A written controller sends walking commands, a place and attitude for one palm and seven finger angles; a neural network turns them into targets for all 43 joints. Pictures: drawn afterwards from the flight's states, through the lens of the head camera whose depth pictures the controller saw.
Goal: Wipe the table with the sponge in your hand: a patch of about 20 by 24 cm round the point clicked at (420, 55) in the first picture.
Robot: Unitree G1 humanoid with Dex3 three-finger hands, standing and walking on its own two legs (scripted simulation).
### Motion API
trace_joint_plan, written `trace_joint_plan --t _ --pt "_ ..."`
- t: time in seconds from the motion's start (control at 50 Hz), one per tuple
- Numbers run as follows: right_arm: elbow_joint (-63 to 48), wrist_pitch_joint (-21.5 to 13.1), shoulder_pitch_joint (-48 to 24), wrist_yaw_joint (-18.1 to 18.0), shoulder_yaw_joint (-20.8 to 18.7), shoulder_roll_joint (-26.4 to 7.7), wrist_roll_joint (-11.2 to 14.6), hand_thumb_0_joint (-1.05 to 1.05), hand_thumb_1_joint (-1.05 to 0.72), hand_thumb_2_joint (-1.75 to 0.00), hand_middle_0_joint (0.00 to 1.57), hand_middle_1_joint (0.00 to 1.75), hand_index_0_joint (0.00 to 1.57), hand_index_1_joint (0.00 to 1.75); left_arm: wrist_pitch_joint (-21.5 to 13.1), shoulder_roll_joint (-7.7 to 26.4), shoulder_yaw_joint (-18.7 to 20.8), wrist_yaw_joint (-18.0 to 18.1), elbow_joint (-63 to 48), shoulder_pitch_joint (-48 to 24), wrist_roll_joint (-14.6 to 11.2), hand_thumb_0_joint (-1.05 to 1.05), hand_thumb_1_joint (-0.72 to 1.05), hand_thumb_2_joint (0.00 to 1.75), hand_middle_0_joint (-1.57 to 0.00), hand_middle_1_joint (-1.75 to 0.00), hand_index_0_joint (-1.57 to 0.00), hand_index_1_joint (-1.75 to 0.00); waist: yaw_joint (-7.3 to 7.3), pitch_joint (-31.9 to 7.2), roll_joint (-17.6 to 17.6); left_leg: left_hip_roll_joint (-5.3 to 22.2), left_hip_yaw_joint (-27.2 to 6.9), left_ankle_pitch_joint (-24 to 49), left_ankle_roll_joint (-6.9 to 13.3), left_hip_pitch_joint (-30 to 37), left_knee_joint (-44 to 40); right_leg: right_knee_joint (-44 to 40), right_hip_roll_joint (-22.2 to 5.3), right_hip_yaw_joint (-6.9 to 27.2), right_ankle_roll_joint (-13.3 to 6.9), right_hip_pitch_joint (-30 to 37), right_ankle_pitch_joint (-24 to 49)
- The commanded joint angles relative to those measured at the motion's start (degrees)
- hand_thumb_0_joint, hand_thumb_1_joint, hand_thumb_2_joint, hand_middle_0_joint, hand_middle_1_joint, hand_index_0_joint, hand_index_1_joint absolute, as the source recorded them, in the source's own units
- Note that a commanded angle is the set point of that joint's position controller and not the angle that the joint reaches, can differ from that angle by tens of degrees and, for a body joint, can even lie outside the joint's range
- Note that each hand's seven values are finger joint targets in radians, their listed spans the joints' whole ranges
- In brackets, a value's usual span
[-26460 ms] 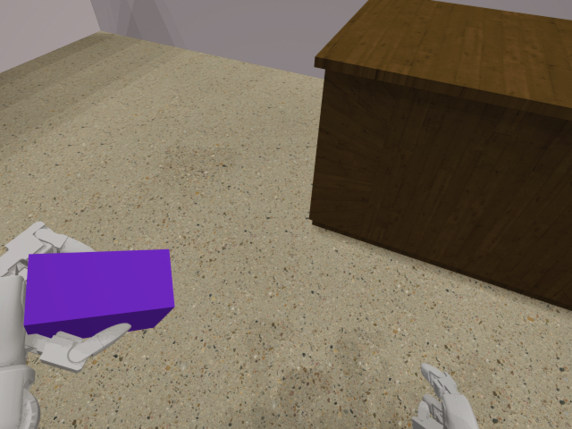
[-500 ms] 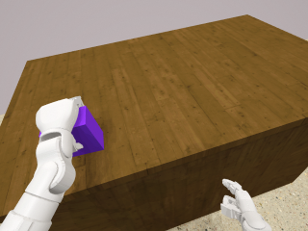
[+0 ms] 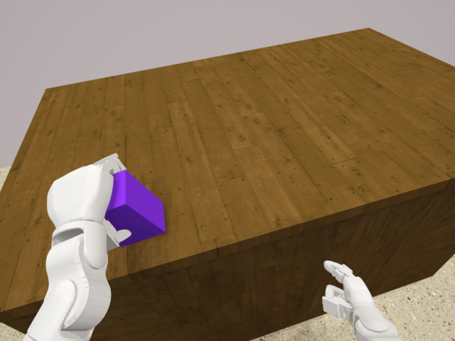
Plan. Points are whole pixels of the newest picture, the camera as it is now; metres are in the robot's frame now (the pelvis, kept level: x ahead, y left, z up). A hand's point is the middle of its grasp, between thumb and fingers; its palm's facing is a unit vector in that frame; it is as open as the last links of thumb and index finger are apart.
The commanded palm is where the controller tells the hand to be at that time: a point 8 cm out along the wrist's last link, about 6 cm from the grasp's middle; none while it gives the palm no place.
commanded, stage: slide across to the third lane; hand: left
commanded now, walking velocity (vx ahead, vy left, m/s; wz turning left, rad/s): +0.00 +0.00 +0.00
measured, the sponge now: (124, 218) +0.27 +0.23 +0.11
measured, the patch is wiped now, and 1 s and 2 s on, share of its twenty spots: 0.75 0.75 0.80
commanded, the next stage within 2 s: wipe forward along the third lane in 0.58 s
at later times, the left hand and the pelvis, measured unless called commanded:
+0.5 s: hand (144, 200) +0.27 +0.18 +0.16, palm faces +0.20 -0.22 -0.95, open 10.1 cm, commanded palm +0.23 +0.18 +0.21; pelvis -0.02 -0.03 +0.00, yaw +0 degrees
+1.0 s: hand (166, 187) +0.31 +0.16 +0.15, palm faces +0.09 -0.06 -0.99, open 10.1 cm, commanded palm +0.27 +0.17 +0.20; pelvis -0.04 -0.05 +0.00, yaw +0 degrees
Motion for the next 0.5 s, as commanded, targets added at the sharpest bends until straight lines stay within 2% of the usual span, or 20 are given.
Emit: trace_joint_plan --t 0.0,0.02,0.04,0.06,0.1,0.12,0.14,0.18,0.22,0.24,0.26,0.3,0.32,0.34,0.36,0.4,0.42,0.44,0.46,0.48 --pt "-9.80 -3.16 -12.54 -0.71 -2.26 -5.00 0.29 0.00 -0.90 -0.90 0.20 0.30 0.20 0.30 0.49 2.79 -1.42 -1.57 -5.10 -8.76 -2.69 0.00 0.10 1.30 -1.20 -1.60 -1.20 -1.60 -1.43 -6.61 -6.84 2.85 -1.61 22.38 -0.13 -2.85 -3.28 -1.05 -0.55 1.03 -2.18 7.90 18.21" --pt "-10.36 -3.67 -13.98 -0.85 -1.77 -4.81 0.34 0.00 -0.90 -0.90 0.20 0.30 0.20 0.30 0.78 3.85 -0.80 -1.41 -6.58 -11.95 -2.06 0.00 0.10 1.30 -1.20 -1.60 -1.20 -1.60 -1.56 -7.46 -6.89 2.93 -2.03 20.85 0.08 -2.68 -3.42 -1.11 -0.12 2.60 -2.54 7.56 17.01" --pt "-10.64 -4.25 -12.63 -0.87 -1.74 -4.56 0.36 0.00 -0.90 -0.90 0.20 0.30 0.20 0.30 1.03 2.20 -2.80 -1.46 -5.49 -14.06 -1.46 0.00 0.10 1.30 -1.20 -1.60 -1.20 -1.60 -1.64 -8.87 -7.03 2.47 -1.50 22.16 0.12 -2.82 -2.78 -0.58 -0.81 1.37 -2.39 8.36 17.65" --pt "-9.54 -4.05 -12.84 -0.85 -1.91 -4.69 0.30 0.00 -0.90 -0.90 0.20 0.30 0.20 0.30 1.13 1.64 -3.32 -1.69 -3.77 -12.77 -1.79 0.00 0.10 1.30 -1.20 -1.60 -1.20 -1.60 -1.99 -7.31 -6.34 2.80 -1.85 22.54 -0.14 -2.44 -3.24 -1.03 -0.51 1.32 -2.54 7.65 17.93" --pt "-9.70 -4.01 -13.37 -0.84 -2.08 -4.66 0.32 0.00 -0.90 -0.90 0.20 0.30 0.20 0.30 0.93 1.17 -5.04 -2.36 -6.05 -15.09 -1.76 0.00 0.10 1.30 -1.20 -1.60 -1.20 -1.60 -1.81 -8.22 -5.08 2.57 -1.74 22.67 0.03 -1.78 -3.47 -1.13 -0.63 1.06 -2.38 8.23 17.87" --pt "-10.78 -4.77 -15.02 -0.76 -1.69 -4.14 0.53 0.00 -0.90 -0.90 0.20 0.30 0.20 0.30 0.86 1.84 -4.38 -2.29 -8.18 -17.05 -1.58 0.00 0.10 1.30 -1.20 -1.60 -1.20 -1.60 -1.61 -9.20 -5.30 2.77 -2.20 21.43 0.32 -1.50 -3.56 -0.91 -0.21 2.22 -2.70 8.27 16.59" --pt "-10.72 -5.36 -13.05 -0.70 -1.71 -4.13 0.34 0.00 -0.90 -0.90 0.20 0.30 0.20 0.30 0.89 1.71 -4.82 -2.19 -6.38 -17.35 -1.07 0.00 0.10 1.30 -1.20 -1.60 -1.20 -1.60 -1.36 -10.62 -6.82 2.24 -1.54 22.87 0.41 -1.78 -2.79 -0.42 -0.83 1.39 -2.45 9.45 17.98" --pt "-9.48 -4.41 -13.44 -0.65 -1.83 -4.40 0.23 0.00 -0.90 -0.90 0.20 0.30 0.20 0.30 1.08 0.99 -5.41 -2.75 -4.62 -16.19 -1.49 0.00 0.10 1.30 -1.20 -1.60 -1.20 -1.60 -1.62 -8.18 -7.11 2.52 -1.59 22.34 0.00 -2.16 -3.72 -1.24 -0.65 1.22 -2.32 8.98 18.04" --pt "-10.16 -4.58 -15.45 -0.60 -1.52 -4.17 0.42 0.00 -0.90 -0.90 0.20 0.30 0.20 0.30 1.02 4.04 -2.78 -2.47 -6.95 -19.29 -1.04 0.00 0.10 1.30 -1.20 -1.60 -1.20 -1.60 -1.19 -9.36 -6.37 2.55 -1.76 20.86 0.12 -1.92 -4.03 -1.29 -0.23 3.08 -2.64 9.51 16.78" --pt "-10.56 -5.05 -14.06 -0.43 -1.38 -3.72 0.23 0.00 -0.90 -0.90 0.20 0.30 0.20 0.30 0.89 2.14 -4.93 -2.40 -6.63 -20.83 -0.72 0.00 0.10 1.30 -1.20 -1.60 -1.20 -1.60 -1.11 -10.76 -7.38 1.99 -1.02 22.02 0.25 -2.15 -3.44 -0.81 -0.90 1.81 -2.32 10.62 17.69" --pt "-9.24 -4.48 -14.11 -0.39 -1.61 -3.93 0.15 0.00 -0.90 -0.90 0.20 0.30 0.20 0.30 1.00 3.44 -3.45 -2.28 -3.89 -19.18 -1.07 0.00 0.10 1.30 -1.20 -1.60 -1.20 -1.60 -1.36 -8.49 -7.21 2.34 -1.25 21.50 -0.08 -2.49 -3.98 -1.53 -0.55 2.18 -2.44 9.83 17.58" --pt "-8.91 -3.52 -14.37 -0.62 -1.62 -4.20 0.05 0.00 -0.90 -0.90 0.20 0.30 0.20 0.30 1.13 5.65 -1.31 -2.20 -3.96 -20.75 -1.09 0.00 0.10 1.30 -1.20 -1.60 -1.20 -1.60 -0.98 -9.04 -7.94 1.94 -0.63 21.22 -0.06 -2.84 -4.17 -1.89 -0.73 2.77 -2.13 11.27 18.25" --pt "-9.61 -3.70 -16.05 -0.65 -1.31 -3.92 0.26 0.00 -0.90 -0.90 0.20 0.30 0.20 0.30 1.31 8.24 1.28 -1.78 -5.59 -21.56 -1.14 0.00 0.10 1.30 -1.20 -1.60 -1.20 -1.60 -0.54 -9.64 -7.19 2.02 -0.79 19.72 0.08 -2.69 -4.31 -2.18 -0.46 4.79 -2.37 11.48 16.79" --pt "-9.78 -3.98 -14.82 -0.68 -1.07 -3.58 0.09 0.00 -0.90 -0.90 0.20 0.30 0.20 0.30 1.57 6.20 -0.71 -1.66 -3.81 -23.66 -0.83 0.00 0.10 1.30 -1.20 -1.60 -1.20 -1.60 -0.91 -9.92 -8.45 1.55 0.01 20.38 0.15 -3.35 -3.85 -1.86 -1.11 3.46 -2.00 11.95 17.33" --pt "-8.45 -3.49 -14.89 -0.78 -1.15 -3.78 0.19 0.00 -0.90 -0.90 0.20 0.30 0.20 0.30 1.94 5.98 -0.95 -1.78 -0.57 -23.46 -1.19 0.00 0.10 1.30 -1.20 -1.60 -1.20 -1.60 -1.65 -7.18 -7.78 1.89 -0.26 19.07 -0.24 -3.53 -4.44 -2.95 -0.75 3.90 -2.06 10.11 15.64" --pt "-8.58 -3.22 -15.59 -1.10 -1.29 -3.93 0.26 0.00 -0.90 -0.90 0.20 0.30 0.20 0.30 1.87 6.67 -1.07 -2.01 -1.84 -27.12 -1.25 0.00 0.10 1.30 -1.20 -1.60 -1.20 -1.60 -1.37 -7.95 -6.15 1.64 -0.16 18.29 -0.17 -3.09 -4.93 -3.32 -0.79 3.57 -1.99 10.43 13.87" --pt "-9.46 -3.85 -16.94 -1.20 -0.89 -3.56 0.60 0.00 -0.90 -0.90 0.20 0.30 0.20 0.30 1.80 8.22 -0.06 -1.77 -3.78 -30.02 -1.13 0.00 0.10 1.30 -1.20 -1.60 -1.20 -1.60 -1.33 -9.04 -5.13 1.56 -0.46 16.94 0.03 -2.66 -5.03 -3.67 -0.54 5.28 -2.27 10.32 11.74" --pt "-9.23 -4.51 -15.60 -1.28 -0.87 -3.41 0.31 0.00 -0.90 -0.90 0.20 0.30 0.20 0.30 1.94 5.58 -2.87 -1.77 -1.11 -32.19 -0.41 0.00 0.10 1.30 -1.20 -1.60 -1.20 -1.60 -1.71 -9.74 -5.74 1.10 0.21 17.89 0.13 -2.92 -4.47 -3.30 -1.13 3.93 -2.07 10.67 12.58" --pt "-8.01 -4.33 -15.16 -1.32 -1.20 -3.71 0.32 0.00 -0.90 -0.90 0.20 0.30 0.20 0.30 2.20 5.58 -2.49 -1.86 2.65 -29.56 -0.57 0.00 0.10 1.30 -1.20 -1.60 -1.20 -1.60 -1.89 -8.24 -6.79 1.32 -0.10 17.71 -0.05 -3.01 -4.60 -3.91 -0.77 4.26 -2.12 9.86 12.75" --pt "-8.11 -4.08 -15.44 -1.27 -1.20 -3.93 0.31 0.00 -0.90 -0.90 0.20 0.30 0.20 0.30 2.18 5.31 -3.01 -2.17 1.78 -29.56 -0.58 0.00 0.10 1.30 -1.20 -1.60 -1.20 -1.60 -1.72 -9.11 -6.14 1.14 0.09 17.48 -0.07 -2.96 -4.81 -4.06 -0.92 4.24 -1.92 10.68 12.98"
